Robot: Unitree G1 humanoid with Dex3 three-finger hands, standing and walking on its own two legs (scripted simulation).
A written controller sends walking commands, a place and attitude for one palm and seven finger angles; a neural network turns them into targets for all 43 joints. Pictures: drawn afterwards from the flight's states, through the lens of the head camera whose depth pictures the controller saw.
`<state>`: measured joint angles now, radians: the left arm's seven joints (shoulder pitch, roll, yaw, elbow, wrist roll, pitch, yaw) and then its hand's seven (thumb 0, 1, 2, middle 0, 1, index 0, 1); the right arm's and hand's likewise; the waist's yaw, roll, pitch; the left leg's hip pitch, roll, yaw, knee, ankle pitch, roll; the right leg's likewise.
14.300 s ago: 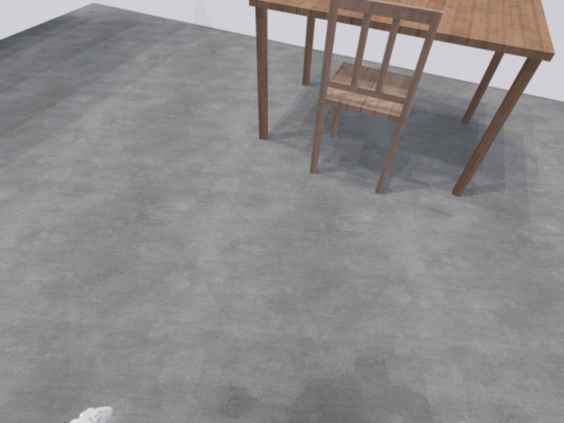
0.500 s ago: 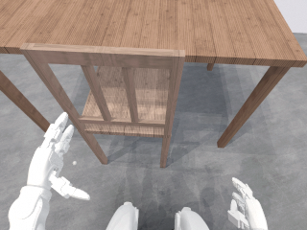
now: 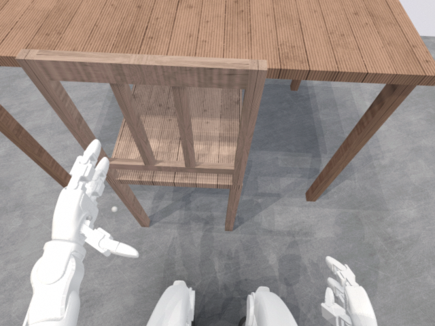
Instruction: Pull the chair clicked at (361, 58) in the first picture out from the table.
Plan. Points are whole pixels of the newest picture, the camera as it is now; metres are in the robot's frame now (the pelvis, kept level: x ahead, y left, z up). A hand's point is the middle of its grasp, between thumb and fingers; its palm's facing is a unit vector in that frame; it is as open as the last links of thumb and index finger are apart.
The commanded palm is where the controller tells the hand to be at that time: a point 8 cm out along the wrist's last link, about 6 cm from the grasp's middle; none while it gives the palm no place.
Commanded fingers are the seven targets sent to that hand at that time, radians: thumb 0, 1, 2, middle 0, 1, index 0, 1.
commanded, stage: aim the fingers beside a spindle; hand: left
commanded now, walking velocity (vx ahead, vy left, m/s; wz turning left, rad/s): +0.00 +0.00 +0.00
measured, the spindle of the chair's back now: (137, 129) +0.49 +0.20 +0.01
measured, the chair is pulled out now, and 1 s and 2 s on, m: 0.00 0.00 0.00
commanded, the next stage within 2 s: none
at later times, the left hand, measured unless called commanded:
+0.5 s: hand (126, 198) +0.33 +0.19 +0.01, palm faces +0.00 -1.00 -0.05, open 16.9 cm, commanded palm +0.31 +0.24 +0.02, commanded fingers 0.00 -0.50 0.30 -0.06 -0.08 -0.06 -0.08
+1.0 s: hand (122, 194) +0.34 +0.19 +0.01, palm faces +0.06 -0.99 -0.09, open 16.9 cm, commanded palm +0.31 +0.24 +0.01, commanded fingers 0.00 -0.50 0.30 -0.06 -0.08 -0.06 -0.08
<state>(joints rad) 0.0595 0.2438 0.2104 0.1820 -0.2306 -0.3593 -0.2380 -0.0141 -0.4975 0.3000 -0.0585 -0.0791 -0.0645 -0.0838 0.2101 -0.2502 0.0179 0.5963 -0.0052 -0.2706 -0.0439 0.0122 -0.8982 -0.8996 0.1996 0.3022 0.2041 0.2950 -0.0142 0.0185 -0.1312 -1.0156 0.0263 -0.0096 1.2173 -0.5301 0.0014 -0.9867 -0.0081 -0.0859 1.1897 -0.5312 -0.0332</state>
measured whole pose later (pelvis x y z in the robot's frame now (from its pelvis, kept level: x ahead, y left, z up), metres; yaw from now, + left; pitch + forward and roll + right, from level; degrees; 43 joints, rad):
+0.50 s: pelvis +0.00 +0.00 -0.01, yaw +0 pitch +21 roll -1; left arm -0.09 0.24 0.22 0.35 -0.20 -0.37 -0.23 -0.01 -0.50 0.30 -0.06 -0.08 -0.06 -0.08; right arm 0.20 -0.25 0.02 0.61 -0.01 -0.22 -0.04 0.01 -0.90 -0.90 0.20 0.30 0.20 0.29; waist -0.02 0.02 -0.14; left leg -1.09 0.03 -0.01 1.26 -0.54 0.00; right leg -1.06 -0.01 -0.08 1.24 -0.54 -0.03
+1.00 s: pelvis -0.01 +0.00 -0.02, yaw -1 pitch +22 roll -1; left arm -0.14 0.25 0.27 0.42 -0.19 -0.45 -0.20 -0.01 -0.50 0.30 -0.06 -0.08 -0.07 -0.08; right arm 0.20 -0.25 0.01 0.63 -0.01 -0.19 -0.03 0.01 -0.90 -0.90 0.20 0.30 0.20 0.29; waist -0.03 0.02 -0.14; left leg -1.12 0.03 0.00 1.29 -0.54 0.00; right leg -1.10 0.00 -0.08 1.27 -0.55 -0.04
